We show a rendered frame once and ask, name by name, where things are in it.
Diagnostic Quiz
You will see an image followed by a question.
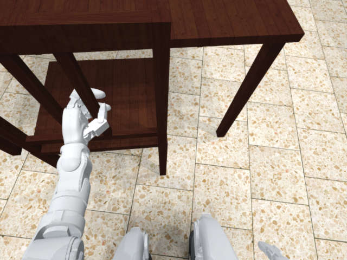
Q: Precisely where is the robot right thigh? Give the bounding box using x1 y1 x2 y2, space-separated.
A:
194 218 238 260

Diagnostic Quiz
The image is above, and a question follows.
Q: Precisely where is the robot thigh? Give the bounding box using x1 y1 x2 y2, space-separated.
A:
194 218 238 260
112 231 149 260

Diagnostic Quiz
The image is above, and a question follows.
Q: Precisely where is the table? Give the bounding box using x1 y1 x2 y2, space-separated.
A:
0 0 305 156

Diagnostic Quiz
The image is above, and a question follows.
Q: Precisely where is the chair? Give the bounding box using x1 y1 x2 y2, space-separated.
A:
0 10 171 176

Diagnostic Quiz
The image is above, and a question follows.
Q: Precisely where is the robot left thigh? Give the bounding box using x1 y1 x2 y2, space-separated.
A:
112 231 149 260

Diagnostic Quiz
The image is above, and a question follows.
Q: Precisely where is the right robot hand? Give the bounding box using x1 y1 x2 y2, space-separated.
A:
258 241 289 260

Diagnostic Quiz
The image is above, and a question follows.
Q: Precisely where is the left robot hand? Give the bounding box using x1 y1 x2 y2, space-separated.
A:
62 88 111 146

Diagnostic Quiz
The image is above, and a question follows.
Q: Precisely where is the robot left upper arm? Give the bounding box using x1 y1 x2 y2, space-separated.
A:
23 236 84 260

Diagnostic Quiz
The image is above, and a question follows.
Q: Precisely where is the robot left forearm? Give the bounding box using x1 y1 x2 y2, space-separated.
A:
21 142 92 260

